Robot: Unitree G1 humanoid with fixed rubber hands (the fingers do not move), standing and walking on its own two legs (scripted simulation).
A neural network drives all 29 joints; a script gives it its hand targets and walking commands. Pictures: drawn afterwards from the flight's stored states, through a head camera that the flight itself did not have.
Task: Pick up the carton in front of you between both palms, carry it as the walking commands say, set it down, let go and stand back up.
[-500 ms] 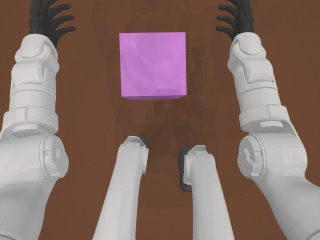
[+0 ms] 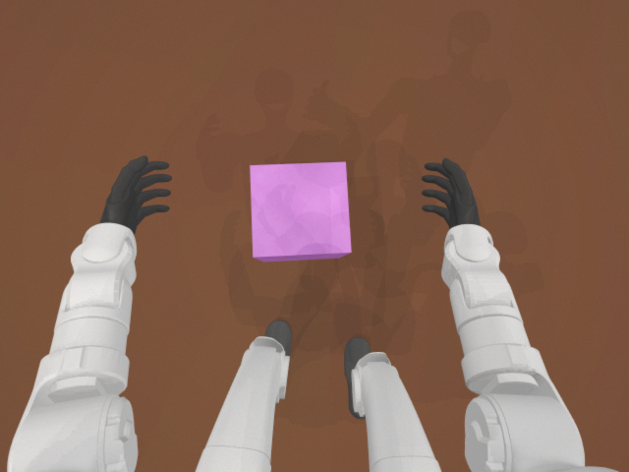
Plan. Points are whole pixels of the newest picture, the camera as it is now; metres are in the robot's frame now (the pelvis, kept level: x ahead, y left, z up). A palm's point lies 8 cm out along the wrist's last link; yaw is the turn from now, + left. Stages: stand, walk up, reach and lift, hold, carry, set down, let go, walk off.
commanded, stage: let go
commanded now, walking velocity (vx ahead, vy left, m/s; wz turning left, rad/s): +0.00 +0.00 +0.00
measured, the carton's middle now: (300, 217) +0.46 +0.06 -0.58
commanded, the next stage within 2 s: stand in 1.00 s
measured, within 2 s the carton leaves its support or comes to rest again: neither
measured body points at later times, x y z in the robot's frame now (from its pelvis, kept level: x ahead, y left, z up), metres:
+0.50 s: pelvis +0.05 -0.03 +0.07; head +0.12 -0.03 +0.52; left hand +0.22 +0.22 -0.01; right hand +0.26 -0.25 -0.02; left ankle +0.05 +0.09 -0.67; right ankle +0.02 -0.14 -0.67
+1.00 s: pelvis +0.06 -0.03 +0.07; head +0.06 -0.03 +0.52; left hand +0.22 +0.21 +0.00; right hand +0.24 -0.26 +0.00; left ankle +0.05 +0.09 -0.67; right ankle +0.02 -0.14 -0.67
